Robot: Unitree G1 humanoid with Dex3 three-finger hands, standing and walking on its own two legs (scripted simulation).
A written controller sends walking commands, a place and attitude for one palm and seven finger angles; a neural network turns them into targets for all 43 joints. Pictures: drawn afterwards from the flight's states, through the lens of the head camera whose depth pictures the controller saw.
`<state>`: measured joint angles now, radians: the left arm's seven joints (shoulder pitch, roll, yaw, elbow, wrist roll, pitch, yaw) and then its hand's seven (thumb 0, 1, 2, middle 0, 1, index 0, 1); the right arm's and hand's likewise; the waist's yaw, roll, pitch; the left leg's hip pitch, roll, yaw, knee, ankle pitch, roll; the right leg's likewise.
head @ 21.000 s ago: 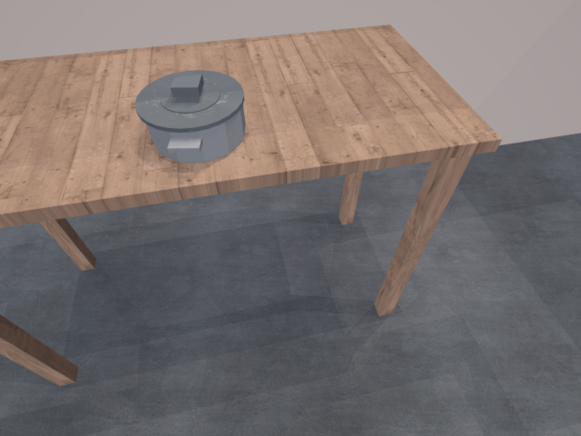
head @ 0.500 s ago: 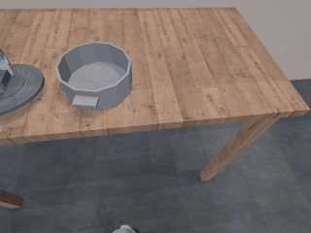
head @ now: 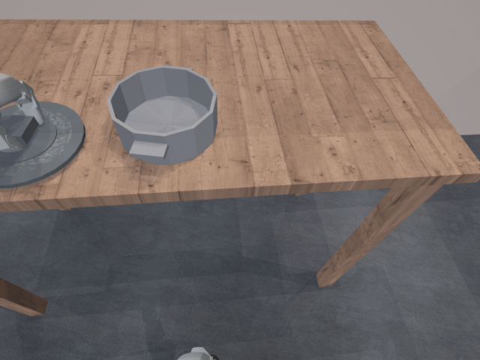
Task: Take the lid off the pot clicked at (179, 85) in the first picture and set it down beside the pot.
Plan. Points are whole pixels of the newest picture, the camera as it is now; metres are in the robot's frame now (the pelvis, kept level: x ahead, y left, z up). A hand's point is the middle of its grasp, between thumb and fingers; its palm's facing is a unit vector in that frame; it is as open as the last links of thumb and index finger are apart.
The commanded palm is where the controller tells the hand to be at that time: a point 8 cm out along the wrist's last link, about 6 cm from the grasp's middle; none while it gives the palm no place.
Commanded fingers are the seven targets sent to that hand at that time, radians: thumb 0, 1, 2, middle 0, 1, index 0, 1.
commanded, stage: open the fingers wide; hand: left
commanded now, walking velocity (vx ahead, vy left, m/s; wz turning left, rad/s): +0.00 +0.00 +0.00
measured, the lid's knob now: (15, 129) +0.46 +0.37 +0.11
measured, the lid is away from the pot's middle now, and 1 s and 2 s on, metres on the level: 0.24 0.24 0.24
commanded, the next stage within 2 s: raise the empty hand in 0.78 s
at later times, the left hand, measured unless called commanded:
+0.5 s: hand (3, 130) +0.43 +0.36 +0.14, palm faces -0.41 -0.15 -0.90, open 9.9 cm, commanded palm +0.47 +0.36 +0.20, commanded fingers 0.00 -0.04 0.70 -0.37 -0.82 -0.37 -0.82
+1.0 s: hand (4, 123) +0.44 +0.36 +0.14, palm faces -0.39 -0.15 -0.91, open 11.2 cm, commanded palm +0.47 +0.36 +0.21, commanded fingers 0.00 -0.05 0.73 -0.39 -0.79 -0.39 -0.79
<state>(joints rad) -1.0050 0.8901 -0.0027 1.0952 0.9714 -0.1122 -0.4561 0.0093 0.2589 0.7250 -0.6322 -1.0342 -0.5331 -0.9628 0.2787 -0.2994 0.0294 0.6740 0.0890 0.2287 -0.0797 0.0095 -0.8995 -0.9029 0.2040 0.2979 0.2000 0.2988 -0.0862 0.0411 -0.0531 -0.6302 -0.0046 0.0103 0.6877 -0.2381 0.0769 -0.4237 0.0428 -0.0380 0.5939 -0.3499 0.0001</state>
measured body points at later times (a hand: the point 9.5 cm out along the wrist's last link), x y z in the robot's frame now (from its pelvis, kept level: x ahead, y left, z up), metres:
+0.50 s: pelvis -0.01 +0.00 +0.00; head +0.06 +0.02 +0.44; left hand +0.45 +0.36 +0.19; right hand +0.03 -0.29 -0.12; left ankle +0.06 +0.07 -0.72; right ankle -0.04 -0.13 -0.72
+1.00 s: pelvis +0.00 +0.01 +0.00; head +0.07 +0.03 +0.44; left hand +0.46 +0.36 +0.19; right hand +0.05 -0.28 -0.11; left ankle +0.06 +0.07 -0.72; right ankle -0.04 -0.13 -0.72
